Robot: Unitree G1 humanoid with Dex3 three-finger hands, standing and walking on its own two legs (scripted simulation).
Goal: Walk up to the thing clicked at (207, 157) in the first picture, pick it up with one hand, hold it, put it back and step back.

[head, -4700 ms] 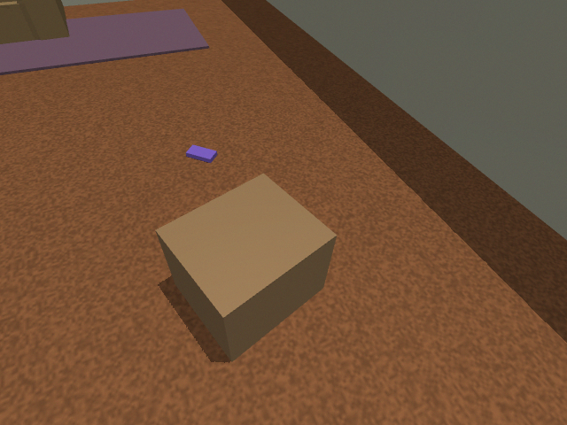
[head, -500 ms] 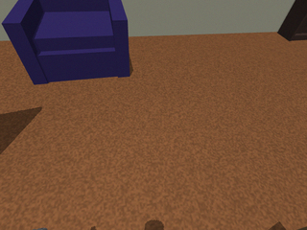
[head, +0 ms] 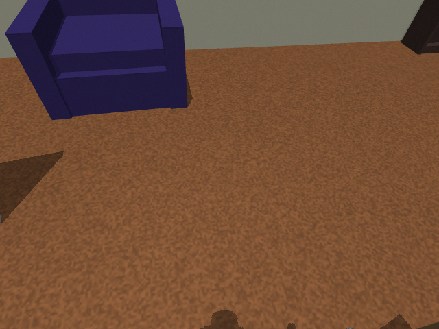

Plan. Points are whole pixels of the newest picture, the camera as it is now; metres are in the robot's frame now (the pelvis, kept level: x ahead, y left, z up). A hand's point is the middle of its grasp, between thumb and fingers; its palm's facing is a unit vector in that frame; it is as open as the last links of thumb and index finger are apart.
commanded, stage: stand
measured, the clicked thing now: out of the picture +0.10 -1.60 -0.77
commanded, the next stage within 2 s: none
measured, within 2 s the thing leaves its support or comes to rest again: neither
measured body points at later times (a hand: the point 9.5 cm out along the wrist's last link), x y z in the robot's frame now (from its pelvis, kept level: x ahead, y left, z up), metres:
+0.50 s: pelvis -0.01 -0.01 +0.00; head +0.00 -0.01 +0.45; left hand +0.07 +0.29 -0.13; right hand +0.05 -0.32 -0.13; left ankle +0.02 +0.14 -0.75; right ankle -0.01 -0.13 -0.75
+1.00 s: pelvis +0.00 -0.01 +0.00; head +0.00 -0.01 +0.45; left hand +0.08 +0.29 -0.13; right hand +0.07 -0.31 -0.13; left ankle +0.02 +0.14 -0.75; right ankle -0.01 -0.13 -0.75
